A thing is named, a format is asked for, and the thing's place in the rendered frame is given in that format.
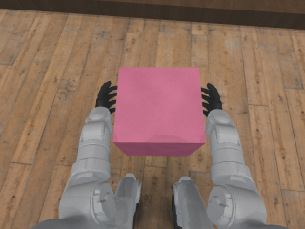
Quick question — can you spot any robot left forearm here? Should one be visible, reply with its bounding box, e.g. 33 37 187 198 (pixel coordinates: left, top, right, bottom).
58 106 113 217

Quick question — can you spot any right robot thigh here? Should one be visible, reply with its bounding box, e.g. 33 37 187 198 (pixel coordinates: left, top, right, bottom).
173 180 214 229

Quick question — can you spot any right robot hand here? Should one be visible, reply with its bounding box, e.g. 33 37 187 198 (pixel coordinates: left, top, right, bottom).
200 83 223 117

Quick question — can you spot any robot right forearm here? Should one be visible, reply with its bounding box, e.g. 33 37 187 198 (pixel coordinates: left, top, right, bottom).
205 109 267 221

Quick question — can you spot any carton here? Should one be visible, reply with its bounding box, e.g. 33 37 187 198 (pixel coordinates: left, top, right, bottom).
112 67 206 157

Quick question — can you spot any left robot hand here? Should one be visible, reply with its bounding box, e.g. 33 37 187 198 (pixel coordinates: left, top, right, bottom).
95 81 118 113

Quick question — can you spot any robot right upper arm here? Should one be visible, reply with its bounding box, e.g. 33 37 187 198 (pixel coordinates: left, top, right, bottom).
206 183 289 229

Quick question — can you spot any robot left upper arm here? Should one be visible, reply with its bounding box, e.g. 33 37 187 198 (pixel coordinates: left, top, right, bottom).
31 180 116 229

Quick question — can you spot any robot right shin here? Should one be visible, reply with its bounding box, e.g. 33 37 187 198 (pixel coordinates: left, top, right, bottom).
175 176 197 226

